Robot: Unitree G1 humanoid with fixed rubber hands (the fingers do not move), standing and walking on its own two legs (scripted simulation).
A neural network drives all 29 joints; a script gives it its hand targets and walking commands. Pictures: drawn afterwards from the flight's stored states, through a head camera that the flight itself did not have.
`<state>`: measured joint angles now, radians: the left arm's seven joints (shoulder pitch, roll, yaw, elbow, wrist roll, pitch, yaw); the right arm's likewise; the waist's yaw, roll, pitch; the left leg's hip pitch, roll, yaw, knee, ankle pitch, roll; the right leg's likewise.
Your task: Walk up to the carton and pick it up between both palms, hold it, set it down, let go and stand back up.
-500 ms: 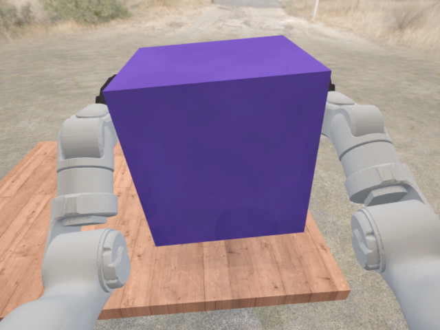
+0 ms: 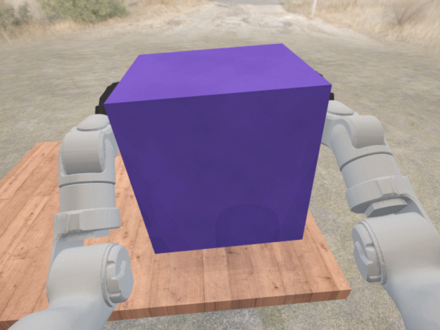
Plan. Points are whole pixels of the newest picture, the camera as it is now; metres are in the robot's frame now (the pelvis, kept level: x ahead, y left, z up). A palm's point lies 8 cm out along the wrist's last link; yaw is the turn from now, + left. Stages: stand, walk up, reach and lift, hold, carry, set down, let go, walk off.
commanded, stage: hold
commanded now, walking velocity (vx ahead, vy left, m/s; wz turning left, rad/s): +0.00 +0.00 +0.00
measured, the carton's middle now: (219, 146) +0.37 +0.00 +0.24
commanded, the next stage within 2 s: none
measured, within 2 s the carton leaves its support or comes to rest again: neither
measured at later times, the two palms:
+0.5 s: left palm (105, 120) +0.37 +0.19 +0.29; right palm (317, 100) +0.37 -0.17 +0.32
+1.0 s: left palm (105, 119) +0.37 +0.19 +0.29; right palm (318, 102) +0.37 -0.17 +0.32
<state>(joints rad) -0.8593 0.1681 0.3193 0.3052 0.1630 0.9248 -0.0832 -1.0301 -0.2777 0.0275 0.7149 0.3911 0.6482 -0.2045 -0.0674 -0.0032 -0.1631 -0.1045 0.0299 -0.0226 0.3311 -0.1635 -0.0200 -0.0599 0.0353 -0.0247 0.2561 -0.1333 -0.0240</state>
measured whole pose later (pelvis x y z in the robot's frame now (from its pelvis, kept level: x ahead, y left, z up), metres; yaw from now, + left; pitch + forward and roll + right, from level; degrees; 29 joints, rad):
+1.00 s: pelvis +0.00 +0.00 +0.00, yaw +0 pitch -2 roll -1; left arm -0.91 0.19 0.31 0.41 0.14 0.88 -0.08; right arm -1.10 -0.29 0.03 0.79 0.38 0.67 -0.21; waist -0.06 0.00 -0.20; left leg -0.14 0.02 -0.04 0.34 -0.16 -0.02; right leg -0.09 0.04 -0.01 0.25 -0.13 -0.02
